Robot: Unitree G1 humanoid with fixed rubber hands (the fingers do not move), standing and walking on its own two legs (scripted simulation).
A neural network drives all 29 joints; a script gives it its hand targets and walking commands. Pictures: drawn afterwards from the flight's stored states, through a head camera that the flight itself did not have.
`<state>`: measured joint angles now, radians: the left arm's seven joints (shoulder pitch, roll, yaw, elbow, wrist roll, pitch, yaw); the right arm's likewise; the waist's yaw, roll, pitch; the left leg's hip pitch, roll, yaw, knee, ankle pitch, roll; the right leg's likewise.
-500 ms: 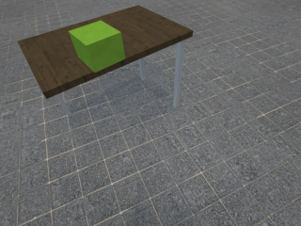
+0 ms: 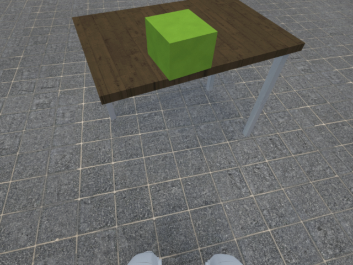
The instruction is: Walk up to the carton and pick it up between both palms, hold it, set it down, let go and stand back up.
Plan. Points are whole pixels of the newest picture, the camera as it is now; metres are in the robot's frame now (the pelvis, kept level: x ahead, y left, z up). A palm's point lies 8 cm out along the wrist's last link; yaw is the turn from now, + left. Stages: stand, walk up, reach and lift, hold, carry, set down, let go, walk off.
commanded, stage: walk up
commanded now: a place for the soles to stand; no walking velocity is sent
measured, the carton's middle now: (179, 43) +0.84 -0.01 +0.04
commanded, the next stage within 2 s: none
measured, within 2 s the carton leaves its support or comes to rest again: neither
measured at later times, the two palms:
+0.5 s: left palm (114, 217) +0.25 +0.18 -0.10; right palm (302, 238) +0.19 -0.31 -0.12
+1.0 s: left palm (102, 187) +0.34 +0.23 -0.13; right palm (241, 145) +0.48 -0.21 -0.12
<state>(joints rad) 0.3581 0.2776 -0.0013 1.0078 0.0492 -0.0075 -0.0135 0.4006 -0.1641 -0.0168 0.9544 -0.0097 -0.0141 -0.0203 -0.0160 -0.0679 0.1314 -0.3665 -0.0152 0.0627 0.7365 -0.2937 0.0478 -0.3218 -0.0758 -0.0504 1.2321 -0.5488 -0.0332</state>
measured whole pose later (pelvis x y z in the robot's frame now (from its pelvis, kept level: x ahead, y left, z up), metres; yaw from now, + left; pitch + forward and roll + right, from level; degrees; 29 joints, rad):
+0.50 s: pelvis +0.22 -0.06 +0.01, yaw +4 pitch -3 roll +0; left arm 0.35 0.18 -0.01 0.84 0.03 -0.07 0.02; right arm 0.46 -0.25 0.00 0.96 -0.05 -0.01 0.01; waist 0.00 0.04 0.06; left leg -0.36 0.01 -0.01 1.19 -0.48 0.00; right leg -0.31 -0.05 -0.13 0.64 -0.28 -0.03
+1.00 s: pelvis +0.37 +0.00 +0.01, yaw +7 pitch -4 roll +1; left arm 0.38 0.21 -0.04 0.87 0.02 0.01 0.03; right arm 0.19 -0.18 0.02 0.87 0.00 0.01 -0.03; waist 0.01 -0.02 0.13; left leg -0.37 0.02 0.12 0.62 -0.18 0.05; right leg -0.29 -0.05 -0.02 1.03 -0.63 0.00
